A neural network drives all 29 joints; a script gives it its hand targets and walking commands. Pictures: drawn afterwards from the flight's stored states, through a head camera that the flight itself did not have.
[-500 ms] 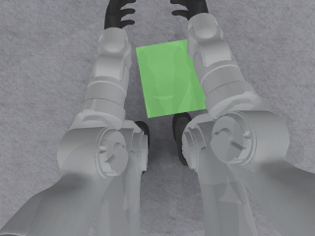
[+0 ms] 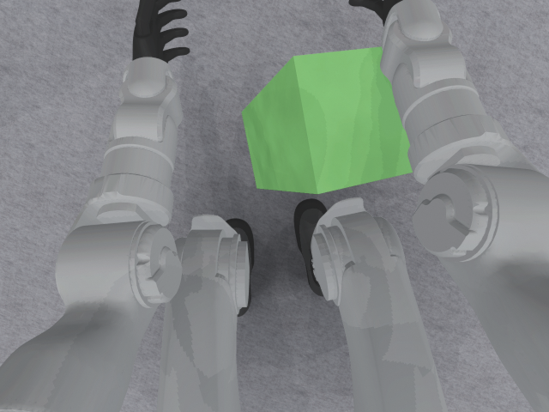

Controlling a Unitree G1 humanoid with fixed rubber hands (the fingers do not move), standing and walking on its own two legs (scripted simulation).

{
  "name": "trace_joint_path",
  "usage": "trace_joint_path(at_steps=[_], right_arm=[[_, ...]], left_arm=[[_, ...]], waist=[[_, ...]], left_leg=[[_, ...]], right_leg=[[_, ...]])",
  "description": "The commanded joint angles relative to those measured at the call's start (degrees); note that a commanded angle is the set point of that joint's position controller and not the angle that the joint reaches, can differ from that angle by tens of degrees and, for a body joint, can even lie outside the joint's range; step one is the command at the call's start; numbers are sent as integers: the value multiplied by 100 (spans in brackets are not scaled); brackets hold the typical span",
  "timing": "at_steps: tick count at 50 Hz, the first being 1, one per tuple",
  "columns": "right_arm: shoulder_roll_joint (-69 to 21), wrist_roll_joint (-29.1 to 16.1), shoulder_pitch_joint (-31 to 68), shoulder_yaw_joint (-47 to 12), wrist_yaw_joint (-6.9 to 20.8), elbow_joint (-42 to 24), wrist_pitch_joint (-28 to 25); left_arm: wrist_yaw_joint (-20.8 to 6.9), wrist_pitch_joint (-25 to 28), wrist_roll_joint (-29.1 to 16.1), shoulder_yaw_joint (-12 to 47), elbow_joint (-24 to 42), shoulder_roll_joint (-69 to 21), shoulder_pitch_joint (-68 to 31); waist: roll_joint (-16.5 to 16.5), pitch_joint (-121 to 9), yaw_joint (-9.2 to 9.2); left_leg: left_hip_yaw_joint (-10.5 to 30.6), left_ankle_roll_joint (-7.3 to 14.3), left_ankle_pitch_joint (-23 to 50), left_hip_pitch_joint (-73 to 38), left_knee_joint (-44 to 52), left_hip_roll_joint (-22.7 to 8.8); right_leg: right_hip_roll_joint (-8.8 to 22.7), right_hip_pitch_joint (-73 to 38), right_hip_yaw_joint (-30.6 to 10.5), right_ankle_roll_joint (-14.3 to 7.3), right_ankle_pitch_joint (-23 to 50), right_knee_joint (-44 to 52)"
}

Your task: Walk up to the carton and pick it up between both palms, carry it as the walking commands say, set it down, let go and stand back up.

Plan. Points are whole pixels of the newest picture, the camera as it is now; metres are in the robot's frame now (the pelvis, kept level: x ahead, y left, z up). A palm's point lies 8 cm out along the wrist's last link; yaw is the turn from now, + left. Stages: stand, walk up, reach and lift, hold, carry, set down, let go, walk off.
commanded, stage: set down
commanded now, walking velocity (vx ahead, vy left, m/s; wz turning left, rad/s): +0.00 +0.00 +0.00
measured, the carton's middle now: (314, 134) +0.41 -0.07 -0.27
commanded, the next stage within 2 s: let go in 1.38 s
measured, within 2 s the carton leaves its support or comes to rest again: neither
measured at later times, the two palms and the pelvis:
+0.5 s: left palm (127, 37) +0.52 +0.13 -0.13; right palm (416, 8) +0.52 -0.16 -0.12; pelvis -0.01 -0.01 +0.01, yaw +1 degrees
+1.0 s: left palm out of the picture +0.52 +0.14 +0.00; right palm out of the picture +0.53 -0.17 +0.01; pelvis +0.01 -0.02 +0.11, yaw +1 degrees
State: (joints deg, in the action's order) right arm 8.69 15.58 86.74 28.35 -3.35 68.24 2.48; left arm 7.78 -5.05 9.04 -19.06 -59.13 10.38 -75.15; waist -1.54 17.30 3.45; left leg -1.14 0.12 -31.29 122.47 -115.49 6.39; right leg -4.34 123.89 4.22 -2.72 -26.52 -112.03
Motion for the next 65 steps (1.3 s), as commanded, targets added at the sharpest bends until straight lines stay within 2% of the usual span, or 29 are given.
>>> trace_joint_path(at_steps=[1,3,6,12,13,15,17,20,21,23,24,26,27,28,31,32,34,38,40,42,45,46,49,51,54,57,59,60,65], right_arm=[[-158,-1315,61,-1142,72,139,-1],[-56,-1733,89,-1475,-15,-71,-11],[351,-2109,109,-1769,-187,-442,34],[974,-2201,138,-1889,-561,-1483,87],[964,-2237,238,-1904,-605,-1759,107],[1071,-2324,478,-1939,-653,-2224,179],[1055,-2520,796,-2140,-676,-2759,297],[1114,-2724,1096,-2335,-704,-3282,535],[1242,-2728,1127,-2302,-729,-3344,633],[1387,-2625,1034,-2170,-772,-3036,866],[1392,-2569,923,-2130,-774,-2751,987],[1467,-2322,814,-1901,-786,-2443,1174],[1472,-2292,852,-1834,-771,-2374,1234],[1448,-2204,913,-1781,-773,-2510,1243],[1326,-2091,804,-1744,-731,-2643,1271],[1309,-2075,824,-1744,-736,-2839,1277],[1194,-2041,688,-1742,-741,-3040,1313],[1068,-2102,390,-1836,-799,-4005,1378],[1084,-2043,88,-1853,-831,-4364,1438],[962,-1972,-301,-1876,-825,-4098,1573],[729,-1797,-655,-1895,-770,-3742,1718],[655,-1779,-766,-1848,-759,-3763,1729],[518,-1872,-848,-1921,-704,-3980,1640],[534,-2004,-745,-1947,-690,-4354,1554],[551,-2138,-593,-2100,-647,-4804,1489],[547,-2175,-682,-2180,-593,-4829,1552],[453,-2147,-902,-2219,-555,-4524,1614],[371,-2078,-1176,-2223,-513,-4090,1637],[57,-1531,-2064,-1836,-273,-2180,1331]], left_arm=[[-97,463,-847,755,1196,466,-2327],[-22,544,-1109,1090,1688,497,-2642],[148,487,-1088,1206,1929,719,-2346],[333,161,-1280,1148,1301,568,-1254],[359,129,-1295,1054,1349,655,-1229],[399,48,-1436,1064,1518,666,-1328],[393,-49,-1599,1165,1757,645,-1457],[415,-227,-1824,1293,2453,700,-1876],[441,-306,-1835,1288,2656,786,-2027],[490,-512,-1775,1301,2739,957,-2214],[503,-613,-1724,1259,2655,1005,-2267],[518,-791,-1698,1278,2559,961,-2387],[514,-851,-1651,1263,2494,973,-2416],[501,-900,-1702,1312,2431,882,-2427],[425,-968,-1735,1305,2273,707,-2163],[408,-984,-1768,1286,2442,704,-2148],[370,-1001,-1699,1185,2501,734,-1971],[308,-996,-1698,1026,3129,862,-1438],[263,-1028,-1741,935,3449,886,-1186],[226,-1124,-1726,945,3393,891,-905],[125,-1231,-1527,787,3022,814,-516],[105,-1227,-1474,717,3254,856,-517],[51,-1149,-1569,772,3472,794,-342],[11,-1047,-1681,844,3950,815,-411],[-41,-998,-1812,1005,4173,767,-306],[-65,-1093,-1842,1207,4121,645,-106],[-59,-1145,-1751,1218,3893,614,167],[-65,-1167,-1691,1218,3643,535,323],[-168,-916,-1164,965,1956,23,765]], waist=[[-238,-6209,-360],[-390,-7093,-264],[-500,-8222,-365],[-103,-9011,-389],[19,-9124,-465],[96,-9265,-452],[156,-9456,-543],[220,-9715,-532],[149,-9864,-496],[-52,-9659,-382],[-139,-9369,-365],[-251,-9058,-129],[-318,-8736,-112],[-274,-8672,-6],[-153,-8598,15],[-101,-8964,17],[54,-9297,-41],[326,-10560,-214],[493,-11011,-204],[549,-10966,-172],[651,-10240,-250],[614,-10210,-261],[704,-10047,-279],[705,-10271,-322],[757,-10395,-399],[685,-10441,-371],[570,-10265,-446],[456,-9945,-439],[174,-7425,-271]], left_leg=[[-106,-281,1021,-2015,590,-135],[-146,-290,1398,-2478,472,-126],[-159,-245,1742,-3361,476,-67],[-189,-172,1475,-3576,756,-31],[-177,-135,1401,-3529,840,-25],[-154,-107,1261,-3594,1007,-36],[-130,-57,1131,-3776,1218,-50],[-107,2,871,-4112,1484,-55],[-97,-3,764,-4294,1561,-69],[-23,-8,316,-4592,1811,-120],[-12,-18,70,-4576,1923,-153],[114,-23,-213,-4601,2167,-197],[161,-7,-434,-4580,2322,-235],[189,-4,-397,-4615,2385,-218],[144,-15,-136,-4743,2471,-173],[109,-34,80,-4932,2478,-148],[76,-28,351,-5000,2538,-110],[-9,-11,1203,-5361,2674,-4],[-40,-23,1519,-5465,2754,46],[-26,-22,1425,-5577,2941,63],[3,-15,1187,-5499,3313,50],[-13,-27,1233,-5568,3412,47],[45,-11,1423,-5791,3706,9],[44,-9,1781,-5981,3865,28],[77,10,2109,-6172,4124,43],[178,21,2099,-6637,4489,25],[198,-5,2170,-6854,4710,-14],[228,-20,2134,-6889,4858,-36],[304,-125,2241,-6325,5292,-120]], right_leg=[[-36,-3287,-755,269,1280,214],[-23,-3720,-832,236,1741,134],[-62,-4103,-795,238,1964,99],[-117,-4672,-609,321,1649,414],[-132,-4768,-599,335,1580,469],[-135,-4882,-565,341,1383,600],[-134,-5101,-559,341,1197,762],[-116,-5420,-542,317,894,986],[-110,-5507,-516,295,785,1043],[-93,-5363,-432,251,295,1256],[-84,-5279,-438,221,25,1365],[-113,-5242,-374,199,-199,1486],[-99,-5110,-346,195,-364,1577],[-111,-5144,-318,182,-331,1660],[-73,-5195,-352,153,-233,1917],[-60,-5475,-377,156,-97,1996],[-60,-5854,-417,184,177,2120],[-102,-7197,-552,293,1129,2343],[-106,-7828,-636,320,1597,2505],[-101,-8011,-635,360,1558,2680],[-41,-8036,-740,399,1281,3124],[-30,-8147,-798,391,1339,3245],[-25,-8299,-817,394,1654,3523],[-18,-8680,-871,384,2190,3636],[-2,-9219,-886,349,2864,3794],[15,-9450,-807,344,2806,4061],[14,-9398,-780,351,2739,4238],[15,-9240,-763,335,2667,4371],[67,-8052,-698,340,2608,4803]])
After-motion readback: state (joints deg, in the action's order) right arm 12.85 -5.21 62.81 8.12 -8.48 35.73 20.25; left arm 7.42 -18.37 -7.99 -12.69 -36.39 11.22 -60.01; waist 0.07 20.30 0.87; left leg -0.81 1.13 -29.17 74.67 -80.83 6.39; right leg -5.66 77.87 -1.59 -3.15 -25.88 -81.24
